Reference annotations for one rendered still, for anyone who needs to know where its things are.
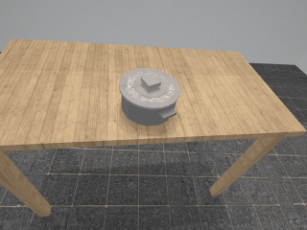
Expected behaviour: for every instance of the pot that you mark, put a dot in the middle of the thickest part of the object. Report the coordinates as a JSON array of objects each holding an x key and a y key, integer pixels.
[{"x": 147, "y": 117}]

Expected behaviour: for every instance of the knob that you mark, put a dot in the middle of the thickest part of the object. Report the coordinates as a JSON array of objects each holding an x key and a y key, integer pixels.
[{"x": 151, "y": 81}]

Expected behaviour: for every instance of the lid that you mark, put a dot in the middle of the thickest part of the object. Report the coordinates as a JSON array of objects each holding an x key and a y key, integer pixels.
[{"x": 136, "y": 93}]

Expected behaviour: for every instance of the table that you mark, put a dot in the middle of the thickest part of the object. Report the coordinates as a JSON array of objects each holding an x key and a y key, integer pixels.
[{"x": 64, "y": 95}]

